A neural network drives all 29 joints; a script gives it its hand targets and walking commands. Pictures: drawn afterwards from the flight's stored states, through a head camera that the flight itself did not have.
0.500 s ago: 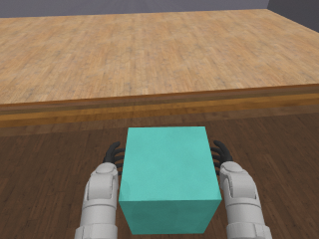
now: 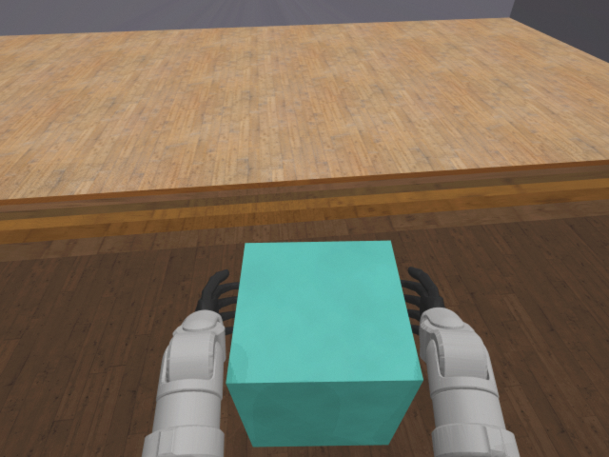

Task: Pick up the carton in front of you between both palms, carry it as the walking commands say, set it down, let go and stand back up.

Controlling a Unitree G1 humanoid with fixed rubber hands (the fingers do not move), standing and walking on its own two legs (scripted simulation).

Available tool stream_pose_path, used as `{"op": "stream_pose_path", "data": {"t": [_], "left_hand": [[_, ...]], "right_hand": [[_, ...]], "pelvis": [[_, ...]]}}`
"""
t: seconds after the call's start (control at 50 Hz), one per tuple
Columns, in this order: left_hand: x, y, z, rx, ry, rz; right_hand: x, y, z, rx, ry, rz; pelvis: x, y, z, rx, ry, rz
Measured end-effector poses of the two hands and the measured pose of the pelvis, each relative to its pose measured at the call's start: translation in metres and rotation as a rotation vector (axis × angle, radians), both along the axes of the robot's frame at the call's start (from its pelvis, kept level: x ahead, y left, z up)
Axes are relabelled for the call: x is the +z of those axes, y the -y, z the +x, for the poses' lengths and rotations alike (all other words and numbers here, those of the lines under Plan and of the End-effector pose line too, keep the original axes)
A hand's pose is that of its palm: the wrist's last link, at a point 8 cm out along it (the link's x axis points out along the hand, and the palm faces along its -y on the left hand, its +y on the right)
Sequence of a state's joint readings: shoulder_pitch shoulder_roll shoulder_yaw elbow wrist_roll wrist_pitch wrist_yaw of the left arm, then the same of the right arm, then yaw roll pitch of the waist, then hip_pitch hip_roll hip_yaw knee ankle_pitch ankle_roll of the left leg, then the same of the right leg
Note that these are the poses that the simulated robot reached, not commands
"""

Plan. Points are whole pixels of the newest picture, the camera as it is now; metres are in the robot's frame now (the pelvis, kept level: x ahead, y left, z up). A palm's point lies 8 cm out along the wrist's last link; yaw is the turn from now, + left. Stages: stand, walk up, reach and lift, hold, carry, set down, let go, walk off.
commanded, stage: carry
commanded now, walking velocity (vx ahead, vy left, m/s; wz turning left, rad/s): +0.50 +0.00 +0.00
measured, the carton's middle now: (319, 347) +0.29 +0.00 -0.02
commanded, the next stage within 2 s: none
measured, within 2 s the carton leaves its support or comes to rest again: neither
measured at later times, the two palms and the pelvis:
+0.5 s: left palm (230, 242) +0.41 +0.14 +0.08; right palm (422, 242) +0.41 -0.16 +0.08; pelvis +0.15 -0.01 -0.01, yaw -2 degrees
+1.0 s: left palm (267, 141) +0.71 +0.10 +0.09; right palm (406, 138) +0.72 -0.20 +0.09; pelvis +0.44 -0.06 +0.00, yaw +1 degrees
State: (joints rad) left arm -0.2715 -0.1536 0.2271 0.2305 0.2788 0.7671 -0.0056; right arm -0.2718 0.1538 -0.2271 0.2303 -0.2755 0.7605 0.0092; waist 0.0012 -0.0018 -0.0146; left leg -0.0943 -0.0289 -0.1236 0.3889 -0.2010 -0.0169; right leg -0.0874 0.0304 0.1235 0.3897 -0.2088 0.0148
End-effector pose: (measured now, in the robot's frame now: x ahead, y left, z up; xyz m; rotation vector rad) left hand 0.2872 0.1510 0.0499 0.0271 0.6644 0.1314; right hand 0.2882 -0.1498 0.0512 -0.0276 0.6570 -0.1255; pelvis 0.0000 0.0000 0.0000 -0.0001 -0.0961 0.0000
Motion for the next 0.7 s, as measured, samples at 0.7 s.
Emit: {"op": "stream_pose_path", "data": {"t": [0.7], "left_hand": [[0.028, 0.063, 0.255, 0.01, -0.004, -0.054]], "right_hand": [[0.022, 0.062, 0.241, -0.107, -0.003, 0.094]], "pelvis": [[-0.023, 0.049, 0.264, 0.0, -0.172, -0.022]]}}
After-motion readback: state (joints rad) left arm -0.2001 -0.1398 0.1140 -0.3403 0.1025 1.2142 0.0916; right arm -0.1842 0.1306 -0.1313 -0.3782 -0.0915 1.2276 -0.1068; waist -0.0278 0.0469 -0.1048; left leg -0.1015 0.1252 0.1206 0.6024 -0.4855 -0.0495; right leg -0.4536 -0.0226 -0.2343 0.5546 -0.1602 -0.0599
